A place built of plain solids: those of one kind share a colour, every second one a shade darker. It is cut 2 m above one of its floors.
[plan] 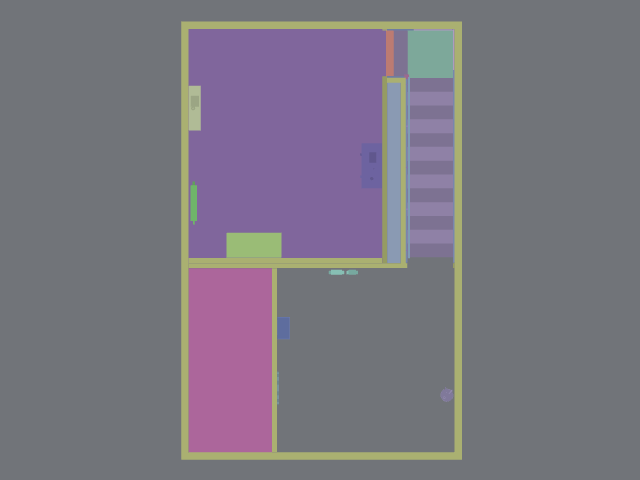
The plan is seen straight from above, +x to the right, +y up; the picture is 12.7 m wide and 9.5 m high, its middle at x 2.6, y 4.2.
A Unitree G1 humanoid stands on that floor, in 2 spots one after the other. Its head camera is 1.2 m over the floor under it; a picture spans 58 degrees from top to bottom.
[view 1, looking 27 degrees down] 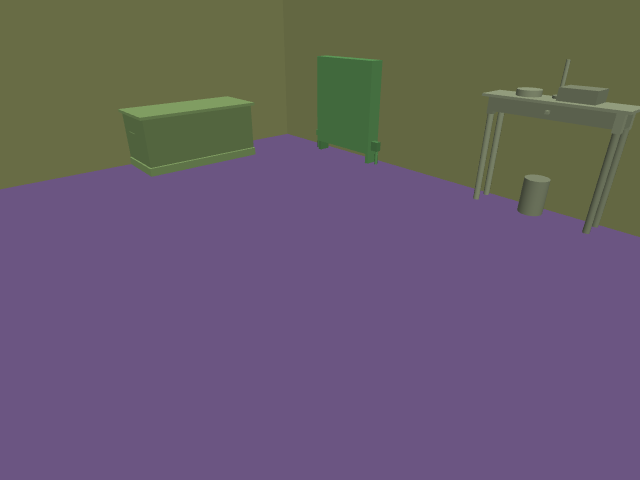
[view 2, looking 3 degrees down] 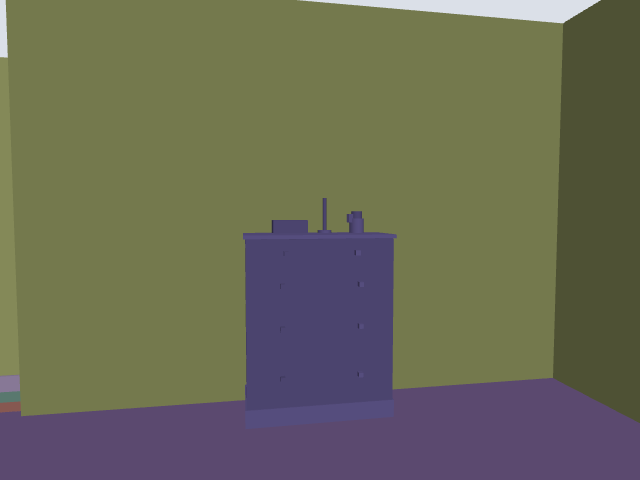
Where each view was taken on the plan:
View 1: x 3.06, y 7.95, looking -131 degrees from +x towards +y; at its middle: upper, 2.64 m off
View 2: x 1.00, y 6.11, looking -10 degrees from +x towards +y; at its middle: chest_drawers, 2.48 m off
